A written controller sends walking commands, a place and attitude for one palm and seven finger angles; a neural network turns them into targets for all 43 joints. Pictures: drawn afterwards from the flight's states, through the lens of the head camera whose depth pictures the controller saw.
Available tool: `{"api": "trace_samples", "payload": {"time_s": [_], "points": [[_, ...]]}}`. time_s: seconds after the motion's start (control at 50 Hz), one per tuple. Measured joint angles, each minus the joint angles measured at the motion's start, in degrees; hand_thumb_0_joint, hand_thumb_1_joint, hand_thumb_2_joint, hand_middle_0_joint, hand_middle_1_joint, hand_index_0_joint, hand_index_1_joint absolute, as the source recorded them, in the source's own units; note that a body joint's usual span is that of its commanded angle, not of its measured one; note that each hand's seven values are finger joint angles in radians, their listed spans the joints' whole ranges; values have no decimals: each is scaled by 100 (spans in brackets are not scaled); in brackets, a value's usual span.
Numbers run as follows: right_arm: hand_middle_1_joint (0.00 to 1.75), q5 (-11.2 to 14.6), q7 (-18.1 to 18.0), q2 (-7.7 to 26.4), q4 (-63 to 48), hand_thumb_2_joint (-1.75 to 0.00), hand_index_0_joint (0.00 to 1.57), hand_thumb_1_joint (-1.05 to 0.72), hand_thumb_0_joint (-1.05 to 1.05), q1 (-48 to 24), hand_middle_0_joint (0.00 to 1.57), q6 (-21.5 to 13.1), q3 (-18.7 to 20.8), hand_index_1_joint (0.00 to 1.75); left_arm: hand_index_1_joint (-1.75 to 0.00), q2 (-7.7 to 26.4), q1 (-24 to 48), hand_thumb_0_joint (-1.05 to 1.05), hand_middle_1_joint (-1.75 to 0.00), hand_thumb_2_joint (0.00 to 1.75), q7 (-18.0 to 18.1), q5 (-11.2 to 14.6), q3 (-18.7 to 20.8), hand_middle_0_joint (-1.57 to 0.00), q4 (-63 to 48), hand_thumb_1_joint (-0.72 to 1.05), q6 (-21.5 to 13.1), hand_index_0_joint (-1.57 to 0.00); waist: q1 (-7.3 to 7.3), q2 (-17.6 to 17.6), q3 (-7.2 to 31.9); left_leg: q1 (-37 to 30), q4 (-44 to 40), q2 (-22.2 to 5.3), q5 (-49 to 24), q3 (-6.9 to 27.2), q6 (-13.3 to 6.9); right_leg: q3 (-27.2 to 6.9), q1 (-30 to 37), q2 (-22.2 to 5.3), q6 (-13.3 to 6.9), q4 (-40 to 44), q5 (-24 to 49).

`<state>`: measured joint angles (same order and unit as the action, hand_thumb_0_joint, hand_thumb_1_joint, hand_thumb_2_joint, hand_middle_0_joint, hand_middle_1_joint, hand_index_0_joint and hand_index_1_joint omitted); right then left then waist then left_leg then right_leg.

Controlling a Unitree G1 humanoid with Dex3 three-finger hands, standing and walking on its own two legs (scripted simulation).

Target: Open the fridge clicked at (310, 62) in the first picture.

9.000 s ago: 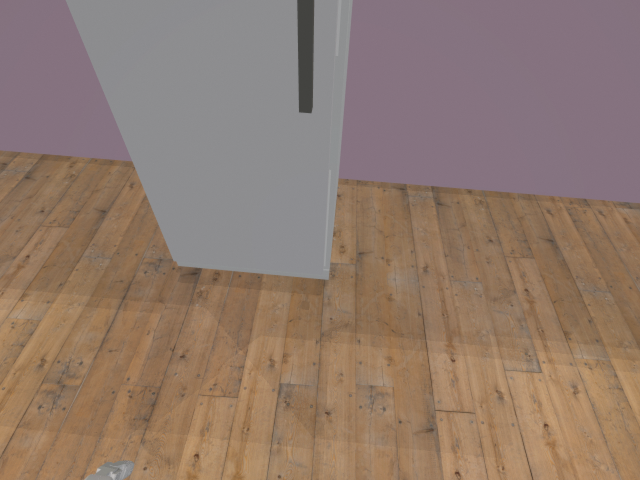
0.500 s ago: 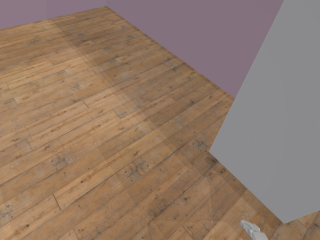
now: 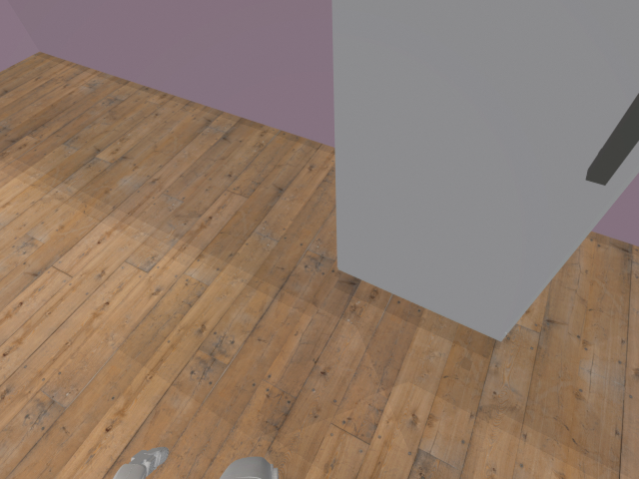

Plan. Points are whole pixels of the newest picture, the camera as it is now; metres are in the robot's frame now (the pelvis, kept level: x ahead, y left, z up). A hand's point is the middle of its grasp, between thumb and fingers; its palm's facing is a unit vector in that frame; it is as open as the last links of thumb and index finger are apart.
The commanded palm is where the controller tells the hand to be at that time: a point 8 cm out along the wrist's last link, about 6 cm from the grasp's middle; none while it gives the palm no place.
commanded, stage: turn to face it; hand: right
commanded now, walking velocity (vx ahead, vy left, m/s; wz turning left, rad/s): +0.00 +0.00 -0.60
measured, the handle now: out of the picture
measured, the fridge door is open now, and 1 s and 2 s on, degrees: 0 0 0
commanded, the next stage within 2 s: take the last steps up to it in 0.80 s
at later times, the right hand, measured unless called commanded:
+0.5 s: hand out of the picture +0.03 -0.18 -0.13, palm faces +0.31 +0.91 -0.29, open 7.4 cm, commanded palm none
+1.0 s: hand out of the picture -0.11 -0.22 -0.16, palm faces +0.50 +0.83 -0.23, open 7.4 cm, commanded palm none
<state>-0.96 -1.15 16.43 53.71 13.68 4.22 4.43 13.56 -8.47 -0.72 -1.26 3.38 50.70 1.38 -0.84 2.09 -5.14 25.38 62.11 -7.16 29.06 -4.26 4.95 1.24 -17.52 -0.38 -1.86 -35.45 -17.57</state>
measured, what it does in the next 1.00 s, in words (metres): steps on the spot, turning right: left foot, then right foot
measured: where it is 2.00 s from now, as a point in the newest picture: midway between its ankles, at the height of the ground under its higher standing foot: outside the picture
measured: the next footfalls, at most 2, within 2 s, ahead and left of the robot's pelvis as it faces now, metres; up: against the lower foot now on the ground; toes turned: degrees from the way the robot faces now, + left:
left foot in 0.34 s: +0.07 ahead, +0.14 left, +0.00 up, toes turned -11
right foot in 0.72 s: -0.05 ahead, -0.11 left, +0.00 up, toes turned -27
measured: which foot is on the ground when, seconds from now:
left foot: up 0.00-0.32, down 0.34-0.72, up 0.74-1.00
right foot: down 0.00-0.34, up 0.36-0.70, down 0.72-1.00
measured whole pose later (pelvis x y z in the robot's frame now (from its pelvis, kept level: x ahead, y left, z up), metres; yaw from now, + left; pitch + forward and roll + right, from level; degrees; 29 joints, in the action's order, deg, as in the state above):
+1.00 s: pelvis -0.05 -0.01 +0.02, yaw -28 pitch -1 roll +2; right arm -1.1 -0.8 13.9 57.0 13.2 2.8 3.0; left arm 9.4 -10.1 0.9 -1.2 1.7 55.4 0.6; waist -1.0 0.9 -3.2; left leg 22.6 54.0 -4.0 24.3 -2.3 4.2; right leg -0.2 -11.7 1.2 -3.0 -24.9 -12.3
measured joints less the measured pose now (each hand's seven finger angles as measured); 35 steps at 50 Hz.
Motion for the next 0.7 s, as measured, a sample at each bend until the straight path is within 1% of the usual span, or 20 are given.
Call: {"api": "trace_samples", "payload": {"time_s": [0.06, 0.12, 0.2, 0.26, 0.3, 0.32, 0.34, 0.36, 0.38, 0.4, 0.44, 0.46, 0.5, 0.56, 0.64, 0.68, 0.7], "points": [[30, 6, 35, -11, -84, -90, 20, -91, 1, -122, 20, -67, -7, 30, -30, -47, -12, 1, -30, 89, 26, -6, -50, -20, 21, 91, 16, -20, 3, -76, 16, 156, -7, 130, -320, 132, 26, -185, 138, 72, -35, 366, 253], [30, 12, 37, -66, -202, -90, 20, -91, 1, -268, 20, -108, -36, 30, -30, -90, -48, 1, -30, 89, 18, -10, -67, -20, 45, 91, 42, -20, 37, -149, 42, 126, -362, 227, -424, 240, 44, -377, 203, 157, -53, 583, 416], [30, 23, 23, -175, -345, -90, 20, -91, 1, -474, 20, -136, -81, 30, -30, -128, -118, 1, -30, 89, -4, -19, -47, -20, 72, 91, 95, -20, 117, -245, 76, -47, -914, 360, -438, 343, 37, -629, 175, 272, -20, 653, 528], [30, 43, 9, -266, -448, -90, 20, -91, 1, -593, 20, -182, -127, 30, -30, -128, -191, 1, -30, 89, -11, -30, -7, -20, 87, 91, 140, -20, 199, -338, 99, -344, -1567, 493, -440, 372, -7, -842, 80, 357, 42, 574, 553], [30, 58, 2, -324, -528, -90, 20, -91, 1, -622, 20, -239, -157, 30, -30, -111, -252, 1, -30, 89, -16, -24, 31, -21, 96, 90, 178, -20, 226, -400, 130, -655, -2229, 584, -717, 351, -45, -984, -30, 422, 109, 445, 534], [30, 58, 0, -337, -578, -90, 20, -91, 1, -605, 20, -283, -177, 30, -30, -101, -294, 1, -30, 89, -20, -9, 51, -21, 97, 90, 196, -20, 224, -408, 164, -872, -2708, 601, -962, 332, -73, -1043, -115, 476, 152, 328, 497], [30, 36, -9, -355, -623, -90, 20, -91, 1, -577, 21, -340, -193, 30, -30, -77, -331, 1, -30, 89, -28, 15, 76, -21, 93, 90, 209, -20, 204, -430, 194, -989, -3044, 598, -1290, 302, -241, -1067, -240, 509, 183, 125, 397], [30, 7, -18, -410, -628, -90, 20, -91, 1, -567, 21, -372, -215, 30, -30, -29, -334, 1, -30, 89, -26, 23, 116, -20, 112, 91, 230, -20, 203, -521, 170, -975, -2988, 611, -1383, 220, -378, -1065, -396, 504, 229, -271, -49], [30, -5, -20, -460, -629, -90, 20, -91, 0, -537, 21, -379, -244, 30, -30, 14, -350, 1, -30, 89, -27, 12, 152, -20, 133, 91, 263, -20, 218, -577, 160, -984, -2917, 580, -1343, 127, -452, -988, -586, 514, 263, -817, -457], [30, -10, -20, -502, -626, -90, 20, -91, 0, -485, 21, -372, -264, 30, -30, 52, -371, 1, -30, 89, -37, -1, 184, -20, 159, 91, 301, -20, 220, -600, 167, -1024, -2911, 529, -1291, 51, -484, -869, -773, 512, 289, -1409, -677], [30, -19, -32, -559, -585, -90, 20, -91, 0, -368, 21, -340, -274, 30, -30, 115, -402, 1, -30, 89, -73, -23, 224, -20, 208, 91, 355, -20, 217, -594, 178, -1146, -3023, 426, -1272, -58, -481, -600, -1044, 413, 346, -2399, -694], [30, -28, -38, -573, -550, -90, 20, -91, 0, -318, 21, -330, -274, 30, -30, 137, -414, 1, -30, 89, -91, -29, 232, -20, 223, 91, 365, -20, 224, -575, 176, -1198, -3086, 374, -1292, -109, -469, -488, -1118, 334, 382, -2726, -617], [30, -47, -44, -578, -471, -90, 20, -91, 1, -236, 21, -322, -272, 30, -30, 156, -441, 1, -30, 89, -110, -28, 232, -20, 246, 91, 369, -20, 234, -505, 160, -1276, -3175, 262, -1330, -211, -449, -331, -1121, 180, 452, -2958, -537], [30, -74, -32, -556, -371, -90, 20, -91, 1, -133, 21, -336, -271, 30, -30, 147, -442, 1, -30, 90, -110, -9, 208, -20, 302, 91, 382, -20, 200, -370, 117, -1331, -3227, 91, -1350, -360, -402, -180, -870, -3, 524, -2502, -655], [30, -106, -3, -464, -263, -90, 20, -90, 1, -3, 21, -345, -239, 30, -30, 99, -321, 1, -30, 90, -84, 32, 131, -20, 364, 91, 357, -20, 55, -185, 38, -1243, -3092, -114, -1304, -513, -289, -1, -366, -99, 509, -1387, -877], [30, -99, 2, -390, -186, -90, 21, -90, 1, 69, 21, -326, -206, 30, -30, 66, -249, 1, -30, 90, -62, 49, 81, -20, 345, 91, 285, -20, 7, -99, 15, -1149, -2917, -215, -1236, -583, -197, 96, -31, -79, 472, -614, -639], [30, -75, 4, -350, -151, -90, 21, -90, 1, 122, 21, -303, -187, 30, -30, 63, -236, 1, -30, 90, -60, 52, 54, -20, 313, 91, 225, -20, 1, -81, 31, -1070, -2758, -256, -1165, -623, -137, 134, 188, -78, 439, -86, -280]]}}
